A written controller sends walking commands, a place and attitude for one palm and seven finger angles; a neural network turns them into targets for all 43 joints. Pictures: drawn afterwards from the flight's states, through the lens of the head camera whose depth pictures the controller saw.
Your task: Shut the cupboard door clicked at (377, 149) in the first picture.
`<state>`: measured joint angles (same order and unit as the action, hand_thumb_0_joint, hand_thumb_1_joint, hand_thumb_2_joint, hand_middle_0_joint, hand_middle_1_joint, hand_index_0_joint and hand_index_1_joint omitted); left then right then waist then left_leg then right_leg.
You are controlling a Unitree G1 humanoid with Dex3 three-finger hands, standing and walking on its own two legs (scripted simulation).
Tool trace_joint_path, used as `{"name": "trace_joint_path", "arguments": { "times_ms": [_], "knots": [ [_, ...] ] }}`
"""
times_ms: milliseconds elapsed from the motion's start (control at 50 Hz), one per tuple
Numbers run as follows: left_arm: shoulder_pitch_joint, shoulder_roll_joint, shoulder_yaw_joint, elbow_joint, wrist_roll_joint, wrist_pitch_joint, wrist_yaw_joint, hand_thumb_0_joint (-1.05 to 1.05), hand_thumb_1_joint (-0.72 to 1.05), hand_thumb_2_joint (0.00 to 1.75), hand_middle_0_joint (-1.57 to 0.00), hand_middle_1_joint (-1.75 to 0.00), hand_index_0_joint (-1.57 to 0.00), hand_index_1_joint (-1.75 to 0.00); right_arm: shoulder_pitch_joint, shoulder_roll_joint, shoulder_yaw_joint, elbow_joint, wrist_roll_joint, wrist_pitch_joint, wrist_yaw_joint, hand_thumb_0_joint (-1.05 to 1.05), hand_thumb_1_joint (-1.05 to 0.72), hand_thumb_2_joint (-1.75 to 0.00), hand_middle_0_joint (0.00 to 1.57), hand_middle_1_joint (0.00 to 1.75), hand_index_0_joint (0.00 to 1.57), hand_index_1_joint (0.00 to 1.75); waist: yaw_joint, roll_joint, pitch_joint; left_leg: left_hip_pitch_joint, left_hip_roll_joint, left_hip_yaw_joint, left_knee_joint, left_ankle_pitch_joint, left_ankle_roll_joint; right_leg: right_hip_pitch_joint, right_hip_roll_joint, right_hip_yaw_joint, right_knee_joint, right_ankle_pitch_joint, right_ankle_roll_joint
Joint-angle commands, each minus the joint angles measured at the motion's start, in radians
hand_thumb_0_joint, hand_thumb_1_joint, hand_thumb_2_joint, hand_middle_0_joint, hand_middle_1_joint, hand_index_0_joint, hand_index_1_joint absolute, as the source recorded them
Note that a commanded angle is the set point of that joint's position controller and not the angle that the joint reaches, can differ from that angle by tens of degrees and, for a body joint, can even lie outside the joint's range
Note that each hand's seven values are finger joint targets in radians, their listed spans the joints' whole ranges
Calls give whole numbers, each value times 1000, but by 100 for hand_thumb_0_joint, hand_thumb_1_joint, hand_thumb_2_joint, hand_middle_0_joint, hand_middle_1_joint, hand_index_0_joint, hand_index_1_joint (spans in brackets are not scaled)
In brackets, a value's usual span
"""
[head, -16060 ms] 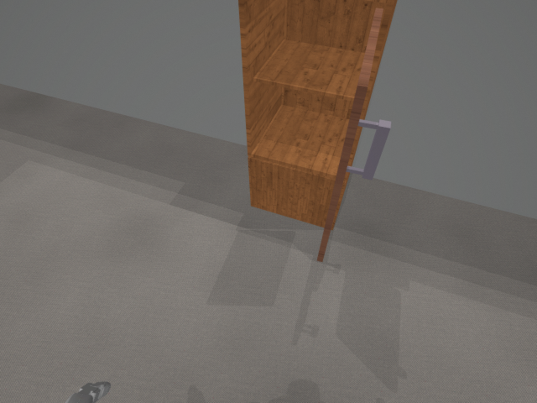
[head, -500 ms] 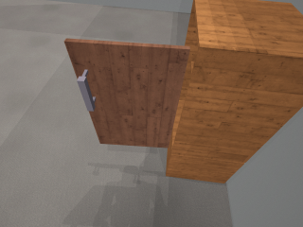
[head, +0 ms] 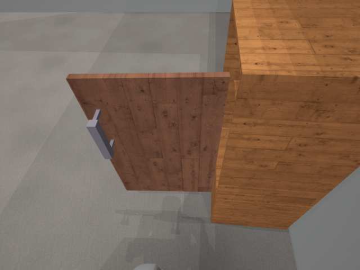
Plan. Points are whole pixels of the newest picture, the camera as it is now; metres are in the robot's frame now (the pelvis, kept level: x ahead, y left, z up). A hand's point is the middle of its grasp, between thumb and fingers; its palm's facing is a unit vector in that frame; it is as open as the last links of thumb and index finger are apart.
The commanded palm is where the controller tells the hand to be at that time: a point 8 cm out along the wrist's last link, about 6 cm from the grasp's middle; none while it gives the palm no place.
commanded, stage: come to a stop and stand still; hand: left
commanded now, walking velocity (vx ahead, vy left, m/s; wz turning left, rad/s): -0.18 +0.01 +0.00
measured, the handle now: (103, 135) +0.44 +0.25 +0.01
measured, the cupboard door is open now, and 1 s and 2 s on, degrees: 94 94 94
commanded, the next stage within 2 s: look again from close up in 0.76 s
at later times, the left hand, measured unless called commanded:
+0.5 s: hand out of the picture +0.04 +0.19 -0.17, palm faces +0.01 -0.96 -0.27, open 7.4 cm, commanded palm none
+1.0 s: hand out of the picture +0.02 +0.20 -0.17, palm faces -0.03 -0.98 -0.19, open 7.4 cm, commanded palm none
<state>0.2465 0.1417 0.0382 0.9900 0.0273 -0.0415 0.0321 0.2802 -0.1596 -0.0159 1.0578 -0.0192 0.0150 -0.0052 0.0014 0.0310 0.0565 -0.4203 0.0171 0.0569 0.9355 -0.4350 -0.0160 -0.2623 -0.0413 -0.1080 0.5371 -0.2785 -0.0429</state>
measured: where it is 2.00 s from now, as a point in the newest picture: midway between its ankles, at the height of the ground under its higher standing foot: outside the picture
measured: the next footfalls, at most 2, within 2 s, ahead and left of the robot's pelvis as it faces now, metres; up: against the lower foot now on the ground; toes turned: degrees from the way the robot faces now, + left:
left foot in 0.14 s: +0.05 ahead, +0.12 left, +0.00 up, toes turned +2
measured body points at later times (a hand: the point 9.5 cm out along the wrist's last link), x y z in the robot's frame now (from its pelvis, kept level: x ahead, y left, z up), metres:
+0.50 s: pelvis +0.00 +0.01 -0.01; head +0.02 -0.02 +0.44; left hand +0.04 +0.24 -0.15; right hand +0.08 -0.22 -0.17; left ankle +0.03 +0.14 -0.73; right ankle -0.02 -0.07 -0.74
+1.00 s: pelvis +0.00 +0.02 +0.00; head +0.01 +0.03 +0.45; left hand +0.02 +0.25 -0.16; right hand -0.01 -0.21 -0.15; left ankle +0.01 +0.12 -0.74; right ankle -0.02 -0.07 -0.74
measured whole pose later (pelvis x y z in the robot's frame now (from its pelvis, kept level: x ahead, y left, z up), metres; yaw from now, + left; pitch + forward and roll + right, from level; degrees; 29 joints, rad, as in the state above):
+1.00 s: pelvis +0.00 +0.02 +0.00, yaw -2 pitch +0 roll +0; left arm 0.29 0.19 -0.02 1.03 0.01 -0.01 0.03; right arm 0.31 -0.17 0.03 1.09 -0.01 -0.01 -0.01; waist -0.01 -0.03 0.03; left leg -0.21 0.01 0.07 0.45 -0.23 0.02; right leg -0.16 0.03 -0.05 0.43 -0.27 -0.04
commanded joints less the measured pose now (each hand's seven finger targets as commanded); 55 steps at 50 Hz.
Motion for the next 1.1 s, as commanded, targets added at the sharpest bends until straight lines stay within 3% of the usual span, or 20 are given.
{"name": "trace_joint_path", "arguments": {
  "times_ms": [0,60,80,100,120,140,180,300,320,340,360,380,400,420,460,500,560,620,700,1080],
  "knots": [
    [52,192,35,-32,5,12,7,0,90,90,-20,-30,-20,-30,39,-6,-15,-58,11,-8,2,0,-90,-90,20,30,20,30,8,-192,-64,60,-4,30,-195,77,-26,42,-221,153,-143,548,-125],
    [49,200,37,-23,-4,31,5,0,90,90,-20,-30,-20,-30,61,-20,-21,-51,9,-12,-6,0,-90,-90,20,30,20,30,-11,-182,-67,220,-19,57,-434,264,-27,-8,-171,137,-57,433,-71],
    [45,185,36,-27,-5,39,4,0,90,90,-20,-30,-20,-30,81,-49,-28,-48,7,-18,-10,0,-90,-90,20,30,20,30,-19,-122,-71,285,14,31,-504,365,-16,-34,-137,120,7,364,-38],
    [71,146,29,-34,-9,48,1,0,90,90,-20,-30,-20,-30,77,-101,-36,-58,1,-27,-15,0,-90,-90,20,30,20,30,-3,28,-94,336,132,-83,-514,632,33,-84,-69,85,80,191,14],
    [100,109,21,-42,-13,57,3,0,90,90,-20,-30,-20,-30,66,-156,-40,-82,0,-29,-19,0,-90,-90,20,30,20,30,7,153,-98,272,290,-226,-558,828,127,-66,-19,35,164,-91,49],
    [93,96,15,-44,-14,59,8,0,90,90,-20,-30,-20,-30,34,-167,-39,-91,-5,-25,-22,0,-90,-90,20,30,20,30,8,157,-67,194,327,-247,-594,854,180,-57,6,44,246,-275,50],
    [71,104,16,-24,-14,71,7,0,90,90,-20,-30,-20,-30,-30,-149,-34,-91,-7,-26,-36,0,-90,-90,20,30,20,30,9,243,-79,174,305,-241,-605,837,208,-64,-5,96,382,-282,41],
    [103,83,9,-16,-10,60,-5,0,90,90,-20,-30,-20,-30,-58,-170,-55,-104,-8,-8,-35,0,-90,-90,20,30,20,30,12,117,-143,235,240,-174,-524,690,171,9,20,54,91,-115,46],
    [132,90,8,-9,-7,50,-3,0,90,90,-20,-30,-20,-30,-64,-156,-53,-105,-5,-7,-33,0,-90,-90,20,30,20,30,27,70,-133,201,209,-153,-476,612,138,68,16,66,-45,-1,47],
    [137,121,10,-9,0,41,1,0,90,90,-20,-30,-20,-30,-59,-121,-49,-111,4,-7,-27,0,-90,-90,20,30,20,30,20,-43,-120,146,136,-109,-410,440,82,98,-45,170,-161,131,34],
    [111,179,14,-16,4,34,3,0,90,90,-20,-30,-20,-30,-67,-73,-39,-125,11,-3,-20,0,-90,-90,20,30,20,30,2,-193,-88,77,45,-27,-376,201,22,84,-183,295,-189,274,-8],
    [103,158,1,-55,13,33,39,0,90,90,-20,-30,-20,-30,-94,-136,-46,-175,13,-19,-17,0,-90,-90,20,30,20,30,-3,-134,-125,125,19,12,-280,149,-12,102,-180,374,-138,690,-22],
    [56,202,14,-93,0,19,39,0,90,90,-20,-30,-20,-30,-82,-82,-38,-182,6,-8,-1,0,-90,-90,20,30,20,30,-10,-217,-175,58,13,-16,-193,87,19,140,-172,288,-124,482,-47],
    [58,183,15,-107,1,10,40,0,90,90,-20,-30,-20,-30,-106,-81,-27,-198,-4,-6,1,0,-90,-90,20,30,20,30,5,-113,-184,56,7,-11,-200,93,22,181,-185,306,-112,550,-88],
    [61,181,12,-119,3,3,37,0,90,90,-20,-30,-20,-30,-112,-63,-26,-213,5,-4,1,0,-90,-90,20,30,20,30,-5,-205,-85,43,7,-15,-193,61,31,111,-178,268,-117,556,-105],
    [54,165,0,-127,3,7,33,0,90,90,-20,-30,-20,-30,-81,-67,-25,-203,8,-3,-2,0,-90,-90,20,30,20,30,-20,-225,-29,114,1,-8,-268,79,33,23,-149,241,-140,443,-96],
    [41,157,-10,-125,-8,10,27,0,90,90,-20,-30,-20,-30,-16,-85,-16,-158,4,-13,-2,0,-90,-90,20,30,20,30,-34,-108,8,240,38,-39,-438,218,45,-72,-93,222,-147,170,-43],
    [62,156,-16,-105,-13,20,19,0,90,90,-20,-30,-20,-30,-34,-94,-3,-133,0,-24,-5,0,-90,-90,20,30,20,30,-2,77,39,163,80,-110,-521,252,67,-17,-38,190,-158,26,-9],
    [72,162,-25,-73,-15,16,10,0,90,90,-20,-30,-20,-30,-24,-107,7,-118,-1,-26,-6,0,-90,-90,20,30,20,30,0,-46,8,164,62,-84,-529,183,52,24,-59,218,-221,-53,-14],
    [109,138,-45,60,-20,11,8,0,90,90,-20,-30,-20,-30,33,-109,28,21,10,-47,-20,0,-90,-90,20,30,20,30,7,-30,-14,215,84,-92,-570,329,59,108,-63,176,-190,158,-5]
  ]
}}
